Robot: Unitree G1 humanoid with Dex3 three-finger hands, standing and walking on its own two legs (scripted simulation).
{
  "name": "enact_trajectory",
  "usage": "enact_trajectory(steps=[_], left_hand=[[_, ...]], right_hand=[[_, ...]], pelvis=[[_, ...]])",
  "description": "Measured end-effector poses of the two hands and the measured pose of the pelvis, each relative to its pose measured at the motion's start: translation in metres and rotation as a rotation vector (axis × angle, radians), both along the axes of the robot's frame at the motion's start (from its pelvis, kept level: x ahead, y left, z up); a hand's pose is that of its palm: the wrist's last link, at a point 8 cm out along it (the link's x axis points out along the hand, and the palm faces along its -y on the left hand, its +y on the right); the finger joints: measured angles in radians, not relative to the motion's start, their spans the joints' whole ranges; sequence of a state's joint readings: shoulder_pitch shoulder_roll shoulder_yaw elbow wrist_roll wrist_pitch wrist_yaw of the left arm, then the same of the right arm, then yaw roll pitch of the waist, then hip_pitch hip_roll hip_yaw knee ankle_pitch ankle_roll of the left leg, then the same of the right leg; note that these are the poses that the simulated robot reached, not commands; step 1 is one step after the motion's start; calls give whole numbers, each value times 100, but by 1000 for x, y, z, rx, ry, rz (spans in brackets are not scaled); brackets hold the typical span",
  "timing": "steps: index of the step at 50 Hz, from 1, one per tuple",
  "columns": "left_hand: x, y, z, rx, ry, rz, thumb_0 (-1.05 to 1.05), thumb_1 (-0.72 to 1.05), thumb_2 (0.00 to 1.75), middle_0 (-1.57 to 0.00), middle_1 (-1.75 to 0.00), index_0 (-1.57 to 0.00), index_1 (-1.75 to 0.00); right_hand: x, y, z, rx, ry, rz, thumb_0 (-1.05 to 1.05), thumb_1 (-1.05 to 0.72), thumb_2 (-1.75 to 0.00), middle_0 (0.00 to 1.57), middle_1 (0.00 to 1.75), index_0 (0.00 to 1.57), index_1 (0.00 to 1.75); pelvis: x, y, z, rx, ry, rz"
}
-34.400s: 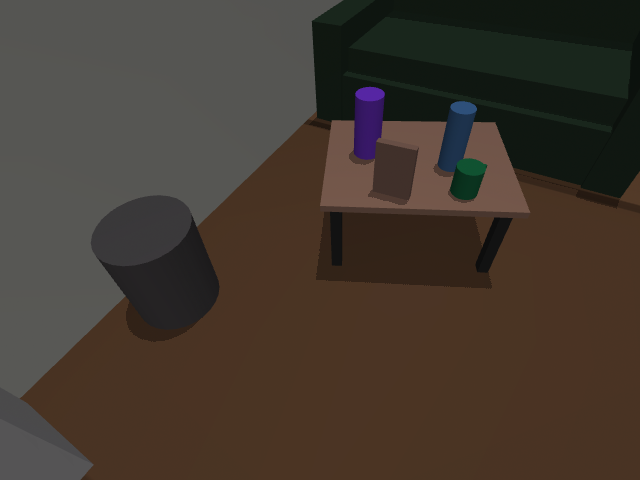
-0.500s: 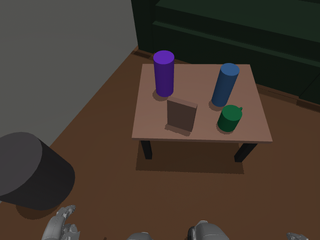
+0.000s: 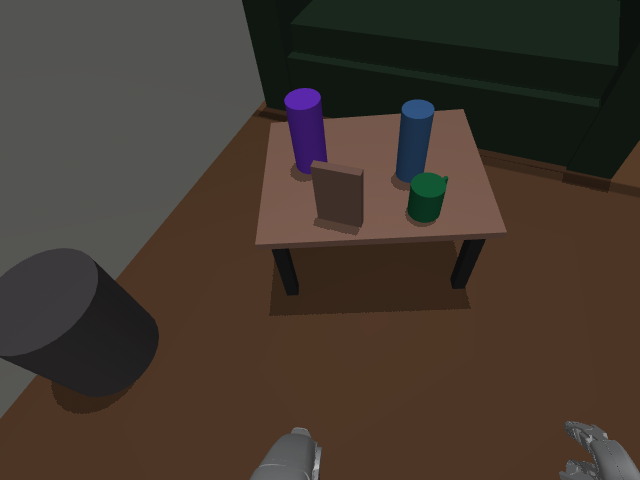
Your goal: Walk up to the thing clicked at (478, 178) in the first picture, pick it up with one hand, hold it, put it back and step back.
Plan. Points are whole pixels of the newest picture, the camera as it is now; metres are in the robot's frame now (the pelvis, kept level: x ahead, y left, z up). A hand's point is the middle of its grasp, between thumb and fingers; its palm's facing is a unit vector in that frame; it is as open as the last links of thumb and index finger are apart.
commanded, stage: step back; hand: right
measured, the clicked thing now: (430, 194) +0.83 -0.20 -0.34
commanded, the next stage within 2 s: stand in 1.82 s
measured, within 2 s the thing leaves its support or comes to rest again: neither
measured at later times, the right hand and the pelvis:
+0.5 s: hand out of the picture -0.04 -0.26 -0.12, palm faces -0.14 +0.89 -0.43, open 7.3 cm; pelvis -0.16 -0.01 +0.01, yaw +4 degrees
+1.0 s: hand out of the picture -0.23 -0.29 -0.16, palm faces -0.15 +0.93 -0.35, open 7.3 cm; pelvis -0.28 -0.02 +0.00, yaw +5 degrees
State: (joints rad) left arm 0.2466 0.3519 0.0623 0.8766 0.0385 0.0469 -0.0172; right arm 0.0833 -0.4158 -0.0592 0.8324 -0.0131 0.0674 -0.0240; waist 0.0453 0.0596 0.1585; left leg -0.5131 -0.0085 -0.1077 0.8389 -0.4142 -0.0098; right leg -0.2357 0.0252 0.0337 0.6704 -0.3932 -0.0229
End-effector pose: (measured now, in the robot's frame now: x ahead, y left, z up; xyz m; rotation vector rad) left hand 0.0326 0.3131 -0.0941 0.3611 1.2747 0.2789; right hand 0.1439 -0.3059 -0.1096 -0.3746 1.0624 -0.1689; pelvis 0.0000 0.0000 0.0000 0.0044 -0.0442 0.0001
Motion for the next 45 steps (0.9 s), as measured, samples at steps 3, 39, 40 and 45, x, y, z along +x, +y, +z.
enact_trajectory(steps=[3, 39, 40, 45], left_hand=[[-19, -6, 14, 16, 7, 10, 1, 91, 90, -20, -30, -21, -30], [-275, -34, 3, 19, -8, 20, 1, 91, 90, -20, -30, -21, -30], [-282, -32, 7, 27, 0, 27, 1, 91, 90, -20, -30, -21, -30], [-294, -20, 18, 54, -28, 39, 1, 90, 90, -20, -30, -21, -30]], right_hand=[[-33, -4, 1, 22, 47, -16, 0, -91, -90, 20, 30, 21, 30], [-270, -31, 5, 29, 28, -1, 0, -91, -90, 20, 30, 21, 30], [-281, -32, 4, 37, 45, -9, 0, -91, -90, 20, 30, 21, 30], [-336, -35, -7, 34, 156, -19, 0, -91, -90, 20, 30, 21, 30]], pelvis=[[-13, -5, 11, 45, 15, -2], [-255, -35, 6, 4, -14, -9], [-257, -35, 8, 15, -12, -7], [-271, -30, 10, 9, 9, 40]])
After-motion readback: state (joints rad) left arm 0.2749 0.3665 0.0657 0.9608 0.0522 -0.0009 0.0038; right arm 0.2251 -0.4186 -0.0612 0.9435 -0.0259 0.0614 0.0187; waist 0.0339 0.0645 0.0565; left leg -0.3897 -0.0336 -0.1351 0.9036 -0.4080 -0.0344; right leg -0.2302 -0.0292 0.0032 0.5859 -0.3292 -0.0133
